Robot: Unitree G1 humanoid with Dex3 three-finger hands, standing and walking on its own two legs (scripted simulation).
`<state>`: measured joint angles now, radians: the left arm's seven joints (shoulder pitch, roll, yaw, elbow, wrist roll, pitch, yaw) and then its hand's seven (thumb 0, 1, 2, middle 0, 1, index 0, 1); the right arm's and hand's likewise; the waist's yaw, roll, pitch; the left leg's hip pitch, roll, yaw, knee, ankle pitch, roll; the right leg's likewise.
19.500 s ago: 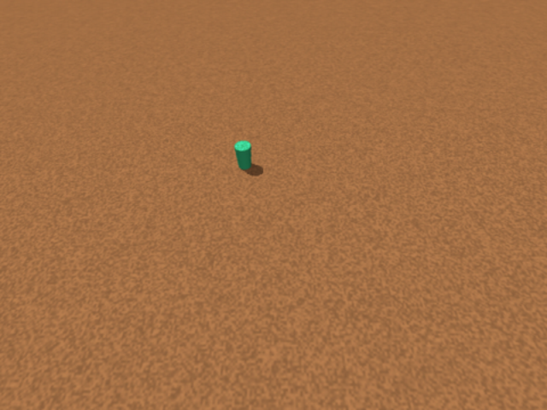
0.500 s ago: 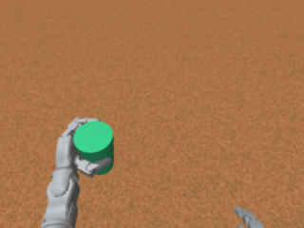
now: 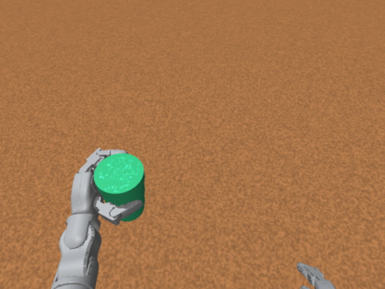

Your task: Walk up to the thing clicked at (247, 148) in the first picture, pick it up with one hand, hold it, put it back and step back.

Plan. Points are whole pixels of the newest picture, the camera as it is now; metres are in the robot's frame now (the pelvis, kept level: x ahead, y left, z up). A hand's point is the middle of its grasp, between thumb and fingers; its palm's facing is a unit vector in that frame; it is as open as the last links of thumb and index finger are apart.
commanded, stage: hold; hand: left
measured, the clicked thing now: (124, 191) +0.33 +0.16 +0.03
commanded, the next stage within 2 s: crouch in 0.44 s
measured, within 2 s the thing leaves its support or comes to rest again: neither
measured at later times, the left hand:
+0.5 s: hand (117, 187) +0.33 +0.17 +0.05, palm faces +0.06 -1.00 +0.01, open 11.7 cm
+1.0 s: hand (124, 205) +0.34 +0.18 -0.05, palm faces +0.11 -0.99 +0.02, open 11.7 cm
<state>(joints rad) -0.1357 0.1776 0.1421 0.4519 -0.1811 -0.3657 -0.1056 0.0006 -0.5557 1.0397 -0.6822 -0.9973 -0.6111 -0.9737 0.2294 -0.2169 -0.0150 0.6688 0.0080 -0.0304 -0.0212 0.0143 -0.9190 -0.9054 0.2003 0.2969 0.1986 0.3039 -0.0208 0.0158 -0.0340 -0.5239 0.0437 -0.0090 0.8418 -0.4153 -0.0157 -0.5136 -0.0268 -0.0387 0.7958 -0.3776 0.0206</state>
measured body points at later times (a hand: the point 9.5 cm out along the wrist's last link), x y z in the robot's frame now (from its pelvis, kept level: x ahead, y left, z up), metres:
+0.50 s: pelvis +0.00 +0.00 +0.00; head +0.03 +0.01 +0.45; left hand +0.32 +0.22 +0.05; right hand +0.13 -0.24 -0.11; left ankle +0.01 +0.13 -0.70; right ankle +0.02 -0.14 -0.70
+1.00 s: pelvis -0.02 +0.00 -0.05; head +0.08 +0.02 +0.39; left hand +0.32 +0.23 -0.05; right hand +0.11 -0.26 -0.16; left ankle +0.01 +0.13 -0.70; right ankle +0.02 -0.14 -0.70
